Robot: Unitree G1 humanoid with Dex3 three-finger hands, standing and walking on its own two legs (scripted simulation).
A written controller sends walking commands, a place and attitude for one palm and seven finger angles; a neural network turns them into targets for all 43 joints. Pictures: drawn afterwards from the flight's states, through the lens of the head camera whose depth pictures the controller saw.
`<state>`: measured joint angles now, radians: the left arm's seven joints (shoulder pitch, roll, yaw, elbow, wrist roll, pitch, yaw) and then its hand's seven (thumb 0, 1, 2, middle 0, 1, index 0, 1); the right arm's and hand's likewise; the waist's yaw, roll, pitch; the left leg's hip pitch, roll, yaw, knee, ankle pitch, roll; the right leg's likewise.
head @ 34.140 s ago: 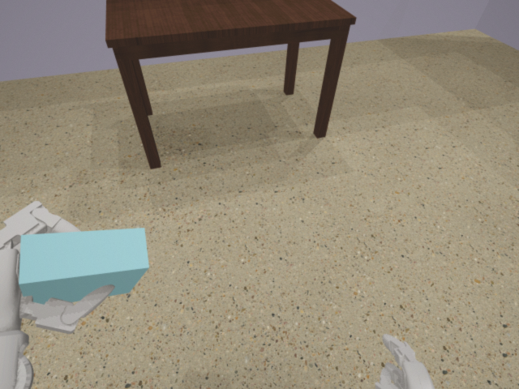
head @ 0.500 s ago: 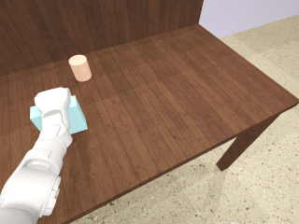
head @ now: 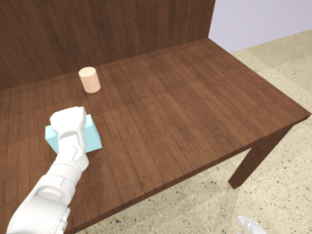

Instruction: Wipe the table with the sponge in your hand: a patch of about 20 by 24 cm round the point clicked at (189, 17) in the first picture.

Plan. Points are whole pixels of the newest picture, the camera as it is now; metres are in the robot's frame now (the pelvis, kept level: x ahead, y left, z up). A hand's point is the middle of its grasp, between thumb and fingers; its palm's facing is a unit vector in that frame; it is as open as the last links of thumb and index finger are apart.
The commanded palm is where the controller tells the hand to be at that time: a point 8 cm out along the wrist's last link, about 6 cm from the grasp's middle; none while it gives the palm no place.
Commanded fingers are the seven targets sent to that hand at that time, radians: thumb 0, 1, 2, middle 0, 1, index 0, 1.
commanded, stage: wipe back along the middle lane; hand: left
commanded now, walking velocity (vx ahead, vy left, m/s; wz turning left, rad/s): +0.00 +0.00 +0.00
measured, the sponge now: (77, 141) +0.38 +0.27 -0.01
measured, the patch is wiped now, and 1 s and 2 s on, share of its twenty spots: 0.60 0.70 0.85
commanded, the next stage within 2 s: slide across to the third lane in 1.16 s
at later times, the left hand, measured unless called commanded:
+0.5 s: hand (79, 142) +0.35 +0.24 +0.03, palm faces -0.03 -0.02 -1.00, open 9.3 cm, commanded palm +0.31 +0.21 +0.07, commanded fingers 0.00 0.10 1.30 -1.20 -1.60 -1.20 -1.60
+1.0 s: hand (84, 160) +0.29 +0.21 +0.03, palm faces +0.02 -0.08 -1.00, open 9.2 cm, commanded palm +0.24 +0.19 +0.07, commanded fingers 0.00 0.10 1.30 -1.20 -1.60 -1.20 -1.60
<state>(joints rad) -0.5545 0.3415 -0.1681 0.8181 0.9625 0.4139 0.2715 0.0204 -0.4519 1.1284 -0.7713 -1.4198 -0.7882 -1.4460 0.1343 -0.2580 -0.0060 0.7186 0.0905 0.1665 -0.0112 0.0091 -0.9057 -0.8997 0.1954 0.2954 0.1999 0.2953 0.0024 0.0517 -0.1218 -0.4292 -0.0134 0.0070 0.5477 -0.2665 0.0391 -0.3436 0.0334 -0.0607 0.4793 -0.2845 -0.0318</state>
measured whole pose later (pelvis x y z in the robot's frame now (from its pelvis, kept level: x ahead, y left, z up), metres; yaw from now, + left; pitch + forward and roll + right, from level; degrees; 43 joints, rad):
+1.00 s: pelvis +0.00 -0.01 +0.00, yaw +0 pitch +3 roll +0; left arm -0.14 0.26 -0.32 0.27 0.98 0.58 0.23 0.04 -0.43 1.10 -0.75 -1.44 -0.78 -1.45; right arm 0.01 -0.25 0.02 0.64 0.10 0.20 0.04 0.01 -0.91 -0.90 0.19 0.30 0.20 0.30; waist 0.07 0.07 -0.12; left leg -0.32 -0.01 0.02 0.55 -0.28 0.03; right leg -0.25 0.03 -0.05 0.52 -0.31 -0.04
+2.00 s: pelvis -0.03 -0.04 +0.00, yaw +1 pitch +1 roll +1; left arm -0.36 0.15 -0.46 0.53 0.93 0.60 0.27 0.00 -0.45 1.10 -0.78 -1.42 -0.82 -1.38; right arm 0.01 -0.24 0.00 0.71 0.10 0.13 0.04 0.01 -0.91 -0.90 0.19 0.30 0.20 0.30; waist 0.08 0.08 -0.11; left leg -0.33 0.00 -0.01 0.54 -0.24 -0.01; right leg -0.28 0.05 -0.08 0.56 -0.31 -0.09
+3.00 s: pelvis -0.04 -0.04 -0.01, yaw -2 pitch +9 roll +0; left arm -0.74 0.23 -0.16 1.07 0.94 0.46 0.32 0.00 -0.49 1.13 -0.81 -1.39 -0.85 -1.37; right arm 0.20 -0.25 -0.01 0.77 0.08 0.11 -0.02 0.01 -0.91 -0.90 0.19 0.30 0.20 0.30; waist -0.05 0.06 -0.15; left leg -0.52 0.03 0.01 0.60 -0.23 0.00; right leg -0.47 0.08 -0.05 0.58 -0.27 -0.09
